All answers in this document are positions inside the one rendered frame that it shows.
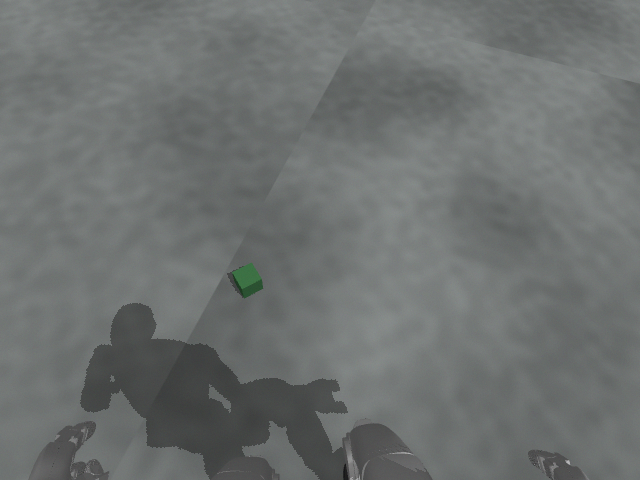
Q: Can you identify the right robot hand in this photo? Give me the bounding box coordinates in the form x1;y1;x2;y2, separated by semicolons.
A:
528;450;589;480

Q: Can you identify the cube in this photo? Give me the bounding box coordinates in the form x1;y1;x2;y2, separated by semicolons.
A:
232;263;263;298

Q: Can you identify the left robot hand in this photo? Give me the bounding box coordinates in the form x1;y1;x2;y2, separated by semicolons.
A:
28;421;109;480

